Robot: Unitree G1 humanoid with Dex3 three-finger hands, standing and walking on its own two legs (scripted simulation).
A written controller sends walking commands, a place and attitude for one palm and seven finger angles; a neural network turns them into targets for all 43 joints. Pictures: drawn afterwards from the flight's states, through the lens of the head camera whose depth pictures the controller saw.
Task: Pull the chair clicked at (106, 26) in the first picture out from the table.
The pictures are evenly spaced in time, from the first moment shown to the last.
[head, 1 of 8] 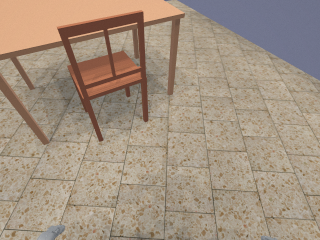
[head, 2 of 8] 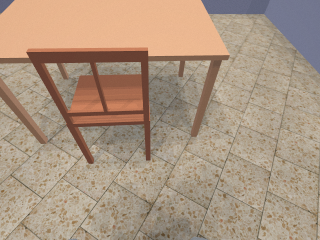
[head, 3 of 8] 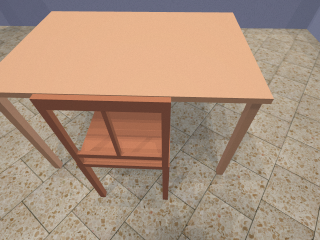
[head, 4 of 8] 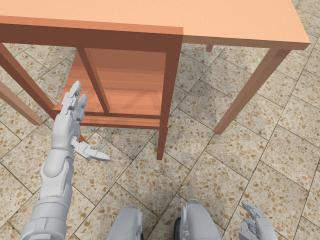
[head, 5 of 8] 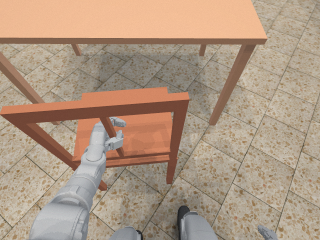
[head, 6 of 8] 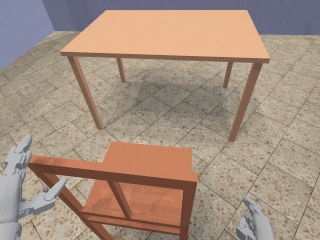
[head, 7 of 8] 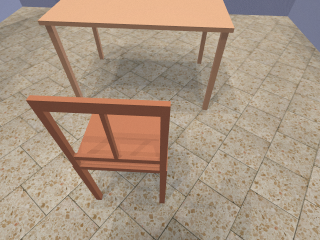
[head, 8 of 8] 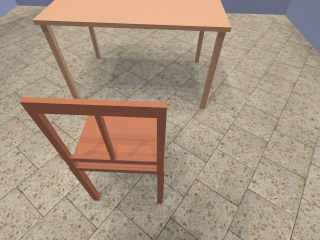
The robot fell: no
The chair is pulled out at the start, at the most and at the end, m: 0.00 0.65 0.64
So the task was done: yes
